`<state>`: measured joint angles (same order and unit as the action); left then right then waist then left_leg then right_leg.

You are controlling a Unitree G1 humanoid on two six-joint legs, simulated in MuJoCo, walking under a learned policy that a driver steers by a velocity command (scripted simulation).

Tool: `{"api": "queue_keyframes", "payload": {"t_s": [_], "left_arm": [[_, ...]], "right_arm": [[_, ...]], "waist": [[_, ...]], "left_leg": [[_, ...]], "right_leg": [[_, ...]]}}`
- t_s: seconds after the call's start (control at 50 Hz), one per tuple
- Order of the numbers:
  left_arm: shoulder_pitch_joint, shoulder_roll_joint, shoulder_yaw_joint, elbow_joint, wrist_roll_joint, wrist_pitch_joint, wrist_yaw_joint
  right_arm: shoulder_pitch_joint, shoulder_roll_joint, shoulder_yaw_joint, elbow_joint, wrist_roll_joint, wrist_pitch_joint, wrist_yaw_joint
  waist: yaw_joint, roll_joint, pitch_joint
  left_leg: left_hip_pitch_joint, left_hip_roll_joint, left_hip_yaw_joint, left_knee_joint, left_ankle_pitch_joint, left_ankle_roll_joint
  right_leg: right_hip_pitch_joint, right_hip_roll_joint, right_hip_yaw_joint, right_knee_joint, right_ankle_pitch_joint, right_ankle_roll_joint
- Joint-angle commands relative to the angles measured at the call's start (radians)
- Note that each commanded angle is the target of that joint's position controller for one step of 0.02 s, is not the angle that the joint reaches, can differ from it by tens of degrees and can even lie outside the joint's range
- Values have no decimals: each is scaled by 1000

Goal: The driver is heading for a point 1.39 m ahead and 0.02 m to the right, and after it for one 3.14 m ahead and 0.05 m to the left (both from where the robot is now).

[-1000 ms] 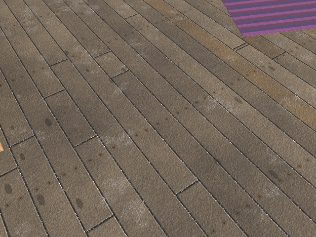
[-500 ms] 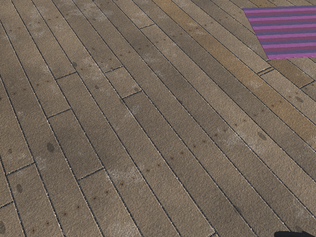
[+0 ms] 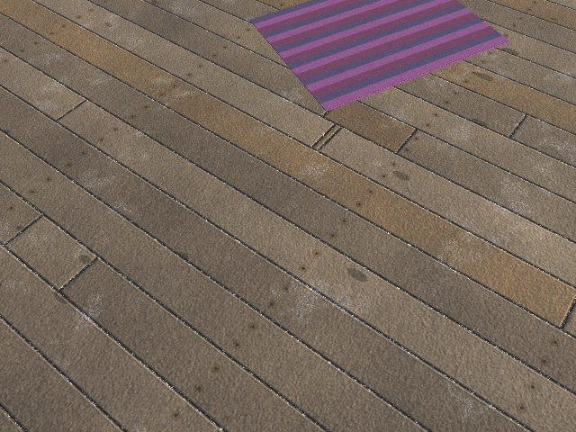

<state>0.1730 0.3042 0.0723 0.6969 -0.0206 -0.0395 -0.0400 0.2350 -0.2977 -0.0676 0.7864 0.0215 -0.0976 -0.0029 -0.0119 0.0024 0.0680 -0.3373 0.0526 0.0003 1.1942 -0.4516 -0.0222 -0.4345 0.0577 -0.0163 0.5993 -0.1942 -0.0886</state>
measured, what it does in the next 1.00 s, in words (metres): walks ahead, turning right: left foot, then right foot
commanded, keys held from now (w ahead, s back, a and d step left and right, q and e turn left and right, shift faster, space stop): w+e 0.36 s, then w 0.44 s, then w+q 0.20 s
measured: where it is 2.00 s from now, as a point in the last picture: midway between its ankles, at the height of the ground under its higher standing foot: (350, 207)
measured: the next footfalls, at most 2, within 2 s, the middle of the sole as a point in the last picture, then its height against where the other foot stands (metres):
left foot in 0.38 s outside the picture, level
right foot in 0.88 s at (402, 364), level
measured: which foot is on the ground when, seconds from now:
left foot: up 0.00-0.36, down 0.38-0.88, up 0.90-1.00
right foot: down 0.00-0.40, up 0.42-0.86, down 0.88-1.00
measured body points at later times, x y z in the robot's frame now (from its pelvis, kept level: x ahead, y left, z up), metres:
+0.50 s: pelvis +0.29 +0.03 +0.01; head +0.31 +0.02 +0.46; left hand +0.43 +0.29 -0.11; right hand +0.39 -0.27 -0.08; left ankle +0.37 +0.12 -0.72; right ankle +0.14 -0.06 -0.64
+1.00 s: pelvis +0.52 -0.10 +0.01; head +0.54 -0.13 +0.46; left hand +0.76 +0.09 -0.07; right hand +0.48 -0.39 -0.12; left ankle +0.47 +0.07 -0.64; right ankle +0.54 -0.21 -0.72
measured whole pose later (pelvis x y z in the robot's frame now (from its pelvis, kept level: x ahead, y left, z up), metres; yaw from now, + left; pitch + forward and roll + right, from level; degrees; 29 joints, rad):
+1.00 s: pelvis +0.52 -0.10 +0.01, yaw -15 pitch +2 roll +0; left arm 0.15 0.26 0.04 0.68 0.01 -0.08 -0.02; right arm 0.34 -0.31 -0.05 0.85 0.03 -0.07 0.01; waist -0.03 0.03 0.03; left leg -0.39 0.04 -0.05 1.12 -0.39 0.01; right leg -0.34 0.01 -0.06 0.48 -0.18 -0.04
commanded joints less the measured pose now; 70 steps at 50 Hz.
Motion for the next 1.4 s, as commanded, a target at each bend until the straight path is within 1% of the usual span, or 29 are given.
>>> {"api": "queue_keyframes", "payload": {"t_s": [0.02,0.08,0.2,0.3,0.36,0.38,0.4,0.42,0.44,0.46,0.5,0.56,0.58,0.64,0.72,0.8,0.84,0.86,0.88,0.9,0.92,0.94,0.98,1.0,1.1,1.2,1.3,1.36,1.4], "left_arm": [[61,118,30,-64,18,-22,14],[49,124,31,-70,15,-29,27],[142,153,42,-32,-1,-20,54],[205,145,43,-3,-7,-4,61],[173,131,41,-12,-4,6,62],[164,85,24,-21,5,3,58],[194,26,1,-37,27,0,59],[336,4,-8,-50,-17,-9,60],[316,107,8,-15,-25,-13,62],[199,141,17,-27,-16,-11,59],[85,113,16,-56,12,-16,57],[96,58,6,-57,10,-16,44],[89,39,-2,-69,7,-15,42],[-4,13,-20,-94,16,-25,33],[-125,16,-27,-115,8,-37,17],[-187,46,-18,-145,1,-40,5],[-96,78,2,-125,7,-45,7],[38,123,27,-85,13,-45,16],[223,200,50,-58,30,-41,29],[267,271,62,-42,34,-31,30],[270,170,39,-42,27,-31,29],[208,134,23,-40,20,-35,29],[92,69,4,-39,25,-44,23],[77,56,1,-35,33,-56,19],[38,78,19,16,38,-82,29],[79,118,30,57,32,-72,46],[161,146,41,107,10,-39,51],[145,185,51,107,2,-15,61],[115,198,51,98,-4,1,71]], "right_arm": [[-40,-134,-29,-103,-28,-40,-6],[-39,-107,-26,-106,-35,-8,-4],[-248,-49,1,-158,-28,-7,11],[-314,-89,-10,-185,-15,-27,32],[-185,-123,-32,-155,-13,-41,27],[-70,-155,-46,-134,-28,-46,21],[83,-209,-56,-118,-38,-43,14],[150,-261,-72,-63,-38,-30,25],[106,-156,-49,-85,-12,-27,31],[69,-101,-33,-91,-13,-20,27],[5,-73,-18,-84,-29,-12,27],[9,-55,-9,-61,-26,-17,25],[11,-95,-17,-51,-21,-19,23],[31,-137,-26,-29,-11,-12,17],[89,-158,-27,2,2,3,16],[136,-176,-29,38,11,21,13],[128,-186,-28,46,15,33,9],[128,-168,-20,44,11,34,8],[113,-110,6,11,-14,30,7],[233,1,40,-8,-11,12,8],[182,-111,12,11,12,3,10],[105,-153,-4,-14,28,0,12],[50,-128,-8,-19,7,13,6],[68,-115,-10,-11,4,23,7],[40,-55,-4,-32,4,66,5],[-106,-26,9,-77,-1,55,34],[-246,-26,14,-155,0,55,62],[-204,-64,-7,-177,0,60,72],[32,-141,-54,-127,5,65,60]], "waist": [[19,-36,-153],[-5,-41,-119],[69,-69,-59],[85,-92,-53],[7,-132,-94],[-47,-108,-191],[-88,30,-340],[-19,391,-398],[-44,220,-290],[-67,121,-178],[-39,31,-69],[-4,67,-76],[9,109,-71],[-15,82,-56],[-63,66,-43],[-57,83,-23],[15,83,-66],[81,63,-150],[158,-34,-300],[103,-300,-431],[141,-193,-387],[127,-154,-243],[69,-91,-115],[44,-121,-92],[-1,-60,-36],[52,-37,-4],[96,-32,39],[40,-83,-31],[-101,-83,-163]], "left_leg": [[-348,69,-99,-29,120,24],[-276,57,-74,-158,172,-10],[-207,-24,-55,-573,522,-43],[-164,-56,-88,-707,480,-14],[17,-64,-62,-770,399,37],[212,2,-100,-756,404,82],[475,177,-295,-740,363,144],[698,360,-780,-856,101,313],[627,339,-796,-909,-91,289],[520,290,-622,-908,-52,247],[329,211,-431,-947,179,228],[249,154,-301,-998,344,228],[226,178,-291,-1015,367,250],[222,162,-198,-1040,461,247],[215,143,-114,-1040,495,217],[301,195,-121,-995,524,189],[291,177,-108,-872,705,159],[237,127,-74,-711,779,133],[45,66,-31,-413,550,90],[-302,-82,-10,-81,-80,36],[-401,-45,-124,47,-124,40],[-451,-6,-116,64,-35,48],[-395,54,-96,-13,107,39],[-324,74,-111,-36,147,37],[-354,86,-129,-147,295,-2],[-327,62,-51,-421,524,16],[-377,37,18,-555,447,64],[-243,-45,101,-565,297,119],[86,-126,124,-630,301,180]], "right_leg": [[376,-273,469,-335,79,-209],[244,-234,374,-373,228,-216],[179,-152,286,-370,137,-137],[291,-192,405,-268,88,-115],[307,-173,441,-147,181,-78],[262,-125,387,9,211,-47],[123,-46,283,294,-19,-4],[-231,55,193,589,-394,53],[-331,-19,233,686,-356,65],[-346,-49,209,704,-268,69],[-309,-101,175,611,-169,70],[-226,-137,127,499,-133,71],[-228,-147,114,438,-125,80],[-221,-158,73,244,1,95],[-123,-124,33,37,183,96],[-91,-104,30,-56,138,57],[89,-71,6,-126,120,24],[294,-65,2,-139,124,-1],[587,-250,190,-105,143,-66],[849,-483,612,-204,-47,-206],[785,-463,674,-271,-193,-194],[668,-431,526,-293,-167,-154],[455,-345,331,-362,-34,-113],[375,-322,251,-378,112,-94],[303,-330,81,-477,219,-123],[344,-297,-85,-493,262,-78],[515,-340,-147,-429,366,-58],[574,-345,-187,-256,817,-26],[488,-305,-224,73,942,16]]}}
